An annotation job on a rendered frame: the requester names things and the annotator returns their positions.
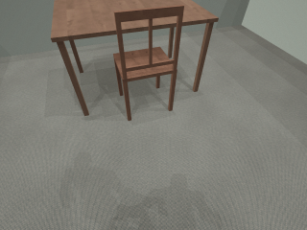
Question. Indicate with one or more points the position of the table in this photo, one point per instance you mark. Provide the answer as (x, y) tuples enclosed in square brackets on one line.
[(79, 19)]

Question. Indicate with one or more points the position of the chair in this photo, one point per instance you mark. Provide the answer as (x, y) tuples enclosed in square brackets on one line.
[(146, 63)]

